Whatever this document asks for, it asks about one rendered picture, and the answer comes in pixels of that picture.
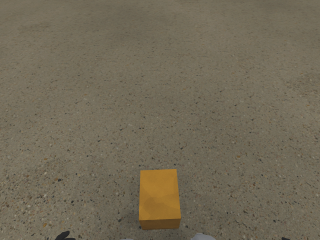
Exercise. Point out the carton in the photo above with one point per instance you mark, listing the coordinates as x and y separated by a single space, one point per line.
159 203

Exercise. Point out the left robot hand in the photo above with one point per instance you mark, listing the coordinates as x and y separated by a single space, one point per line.
63 236

